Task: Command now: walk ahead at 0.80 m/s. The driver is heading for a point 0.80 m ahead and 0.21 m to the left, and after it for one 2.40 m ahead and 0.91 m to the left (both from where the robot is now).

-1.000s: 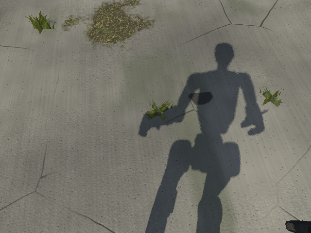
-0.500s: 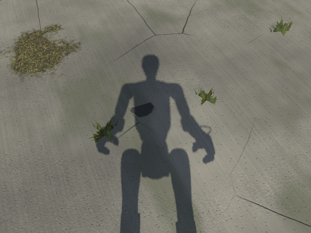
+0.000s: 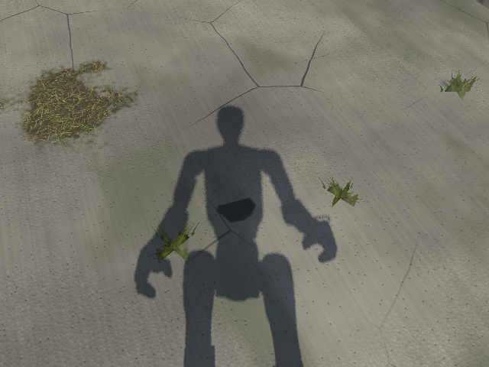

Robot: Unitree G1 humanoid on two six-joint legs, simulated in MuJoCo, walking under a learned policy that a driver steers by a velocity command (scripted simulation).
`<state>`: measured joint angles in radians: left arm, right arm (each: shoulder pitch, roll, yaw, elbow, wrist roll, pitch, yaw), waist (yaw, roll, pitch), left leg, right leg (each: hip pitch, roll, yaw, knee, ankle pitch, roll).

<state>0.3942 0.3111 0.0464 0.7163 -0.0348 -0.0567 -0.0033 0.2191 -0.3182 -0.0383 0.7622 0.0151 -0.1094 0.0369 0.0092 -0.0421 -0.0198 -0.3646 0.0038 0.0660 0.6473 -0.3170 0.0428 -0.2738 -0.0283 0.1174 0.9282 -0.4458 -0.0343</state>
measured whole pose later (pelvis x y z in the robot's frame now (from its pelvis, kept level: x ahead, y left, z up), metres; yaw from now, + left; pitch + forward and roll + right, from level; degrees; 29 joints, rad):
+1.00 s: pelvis +0.83 +0.10 -0.03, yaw +20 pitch -1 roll -2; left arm 0.27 0.27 0.03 0.78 -0.01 -0.11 -0.01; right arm 0.21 -0.31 -0.06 0.68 0.02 -0.05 0.05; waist -0.02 0.01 0.08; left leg -0.55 -0.10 0.07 0.75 -0.21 0.18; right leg -0.08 0.01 -0.01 1.28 -0.43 -0.01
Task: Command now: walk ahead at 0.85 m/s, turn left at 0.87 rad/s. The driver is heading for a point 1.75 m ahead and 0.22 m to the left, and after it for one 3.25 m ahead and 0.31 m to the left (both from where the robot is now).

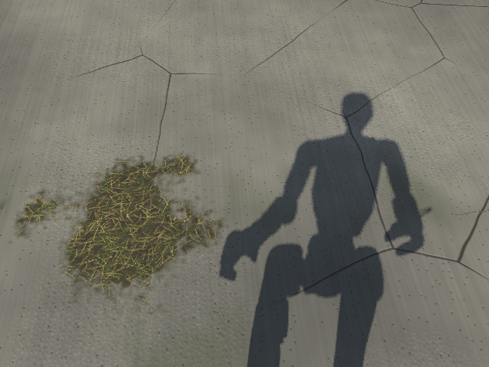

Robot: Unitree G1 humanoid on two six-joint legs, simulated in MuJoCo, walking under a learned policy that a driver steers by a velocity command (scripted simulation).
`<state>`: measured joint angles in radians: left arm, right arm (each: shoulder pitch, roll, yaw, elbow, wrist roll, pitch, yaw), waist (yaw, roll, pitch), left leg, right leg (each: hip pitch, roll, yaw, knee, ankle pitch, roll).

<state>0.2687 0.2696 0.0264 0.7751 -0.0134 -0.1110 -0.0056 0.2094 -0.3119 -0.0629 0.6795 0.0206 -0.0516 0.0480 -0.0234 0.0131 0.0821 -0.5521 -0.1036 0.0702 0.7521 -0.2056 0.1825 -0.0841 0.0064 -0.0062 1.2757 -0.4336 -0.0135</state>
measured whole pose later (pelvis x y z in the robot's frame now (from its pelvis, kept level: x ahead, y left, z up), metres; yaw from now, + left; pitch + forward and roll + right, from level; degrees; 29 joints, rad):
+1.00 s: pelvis +0.43 +0.00 +0.06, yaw +26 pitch +2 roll -2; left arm 0.15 0.32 0.06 0.71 -0.02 -0.07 -0.03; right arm 0.44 -0.28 -0.04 0.76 0.02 -0.06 -0.01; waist -0.08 -0.01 -0.06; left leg -0.09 0.04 -0.08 0.30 -0.25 0.01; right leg -0.55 -0.05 0.01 0.71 -0.09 0.03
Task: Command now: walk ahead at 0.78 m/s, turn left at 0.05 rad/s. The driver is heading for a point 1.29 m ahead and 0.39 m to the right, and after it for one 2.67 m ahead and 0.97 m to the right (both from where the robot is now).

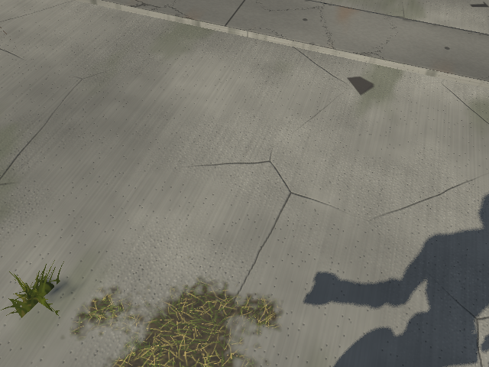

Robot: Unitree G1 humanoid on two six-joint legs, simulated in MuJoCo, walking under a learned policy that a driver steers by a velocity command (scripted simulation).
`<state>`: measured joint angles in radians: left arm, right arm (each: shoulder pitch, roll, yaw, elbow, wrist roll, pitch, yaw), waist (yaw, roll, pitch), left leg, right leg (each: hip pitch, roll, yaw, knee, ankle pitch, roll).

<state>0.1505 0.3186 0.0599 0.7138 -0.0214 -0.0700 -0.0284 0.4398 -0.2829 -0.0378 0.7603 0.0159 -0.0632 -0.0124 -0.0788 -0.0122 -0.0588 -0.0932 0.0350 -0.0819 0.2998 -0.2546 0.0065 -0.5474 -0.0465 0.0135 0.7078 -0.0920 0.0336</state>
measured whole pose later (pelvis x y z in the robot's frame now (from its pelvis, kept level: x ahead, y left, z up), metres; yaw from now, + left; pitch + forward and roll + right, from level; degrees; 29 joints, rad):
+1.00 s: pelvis +0.75 -0.06 -0.02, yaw -7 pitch +0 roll +3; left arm 0.08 0.28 0.02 0.72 -0.03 -0.08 -0.04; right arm 0.46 -0.26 -0.04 0.84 -0.01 -0.13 0.01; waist -0.08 -0.03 0.02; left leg 0.20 -0.08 0.13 0.15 -0.35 0.03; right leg -0.82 -0.09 0.02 0.72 0.25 -0.06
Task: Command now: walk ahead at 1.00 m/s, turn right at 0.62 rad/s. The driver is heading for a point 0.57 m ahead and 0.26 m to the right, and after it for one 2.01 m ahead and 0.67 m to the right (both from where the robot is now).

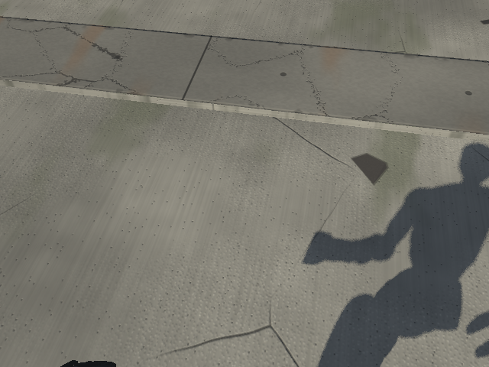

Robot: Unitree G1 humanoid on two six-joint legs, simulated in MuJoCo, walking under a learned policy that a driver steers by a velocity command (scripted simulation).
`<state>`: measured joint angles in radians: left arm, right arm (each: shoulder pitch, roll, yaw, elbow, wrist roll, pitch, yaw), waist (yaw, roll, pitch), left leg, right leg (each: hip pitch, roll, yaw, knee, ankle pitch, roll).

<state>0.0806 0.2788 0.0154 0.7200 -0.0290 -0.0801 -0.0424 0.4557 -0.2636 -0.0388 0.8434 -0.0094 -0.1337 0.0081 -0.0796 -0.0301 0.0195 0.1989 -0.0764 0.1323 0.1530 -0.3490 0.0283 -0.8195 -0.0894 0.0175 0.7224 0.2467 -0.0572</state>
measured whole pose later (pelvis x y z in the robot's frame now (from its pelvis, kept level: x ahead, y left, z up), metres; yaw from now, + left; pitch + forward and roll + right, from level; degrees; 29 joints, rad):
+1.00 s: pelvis +0.72 -0.15 +0.00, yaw -43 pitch +1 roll +2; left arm 0.05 0.29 0.03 0.58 0.02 0.01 -0.01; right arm 0.23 -0.33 -0.06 0.81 0.00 -0.06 0.01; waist -0.07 0.00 0.07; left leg -0.23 0.03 0.08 0.65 -0.43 -0.03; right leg -0.43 0.01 0.05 0.55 -0.12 -0.04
